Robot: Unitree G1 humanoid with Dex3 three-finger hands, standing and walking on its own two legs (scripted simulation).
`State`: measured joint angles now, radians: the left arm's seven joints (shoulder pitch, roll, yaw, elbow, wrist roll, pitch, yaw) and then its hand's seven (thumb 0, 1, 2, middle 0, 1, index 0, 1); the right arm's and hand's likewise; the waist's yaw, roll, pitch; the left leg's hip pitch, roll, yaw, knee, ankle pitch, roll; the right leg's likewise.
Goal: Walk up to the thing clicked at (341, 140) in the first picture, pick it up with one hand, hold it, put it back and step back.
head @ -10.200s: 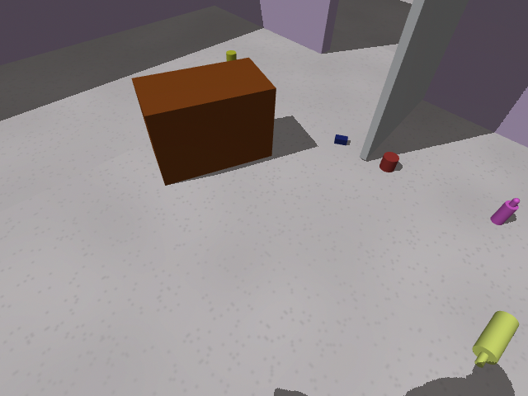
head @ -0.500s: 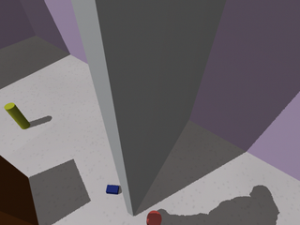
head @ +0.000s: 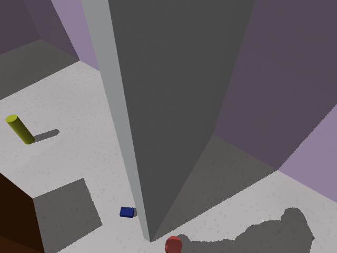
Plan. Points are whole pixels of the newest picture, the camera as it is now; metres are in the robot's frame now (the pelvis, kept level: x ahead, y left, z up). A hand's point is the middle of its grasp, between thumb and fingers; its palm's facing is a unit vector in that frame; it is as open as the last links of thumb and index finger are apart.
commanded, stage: stand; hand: left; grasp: from above
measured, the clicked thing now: (127, 212) +0.46 +0.21 -0.77
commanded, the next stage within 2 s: rise first in 0.56 s
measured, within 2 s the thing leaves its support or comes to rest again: neither
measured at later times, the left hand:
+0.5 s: hand out of the picture +0.07 +0.25 -0.16, palm faces -0.03 -0.94 -0.35, open 7.4 cm
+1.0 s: hand out of the picture +0.14 +0.26 -0.17, palm faces -0.07 -0.92 -0.38, open 10.2 cm
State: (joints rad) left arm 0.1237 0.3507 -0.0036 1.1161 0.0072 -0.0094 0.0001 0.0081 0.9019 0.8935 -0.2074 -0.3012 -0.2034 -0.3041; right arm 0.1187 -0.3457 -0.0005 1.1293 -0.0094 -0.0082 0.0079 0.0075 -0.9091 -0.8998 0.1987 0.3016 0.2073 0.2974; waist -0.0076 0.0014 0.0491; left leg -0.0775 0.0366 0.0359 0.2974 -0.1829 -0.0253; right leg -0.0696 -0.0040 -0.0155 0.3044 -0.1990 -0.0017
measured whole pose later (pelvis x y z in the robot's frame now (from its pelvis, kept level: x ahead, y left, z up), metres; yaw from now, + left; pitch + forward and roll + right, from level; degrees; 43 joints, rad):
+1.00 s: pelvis -0.02 +0.01 -0.03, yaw +1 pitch +8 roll +0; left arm 0.00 0.32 0.13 0.94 0.16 0.04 -0.01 0.01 0.20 0.79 -0.31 -0.69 -0.31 -0.69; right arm 0.25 -0.24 -0.03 0.75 0.03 -0.03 -0.01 0.01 -0.90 -0.89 0.20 0.30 0.21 0.30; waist -0.03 0.00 -0.02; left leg -0.49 0.03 0.02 0.67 -0.32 -0.01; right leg -0.47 -0.02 -0.03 0.67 -0.34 0.00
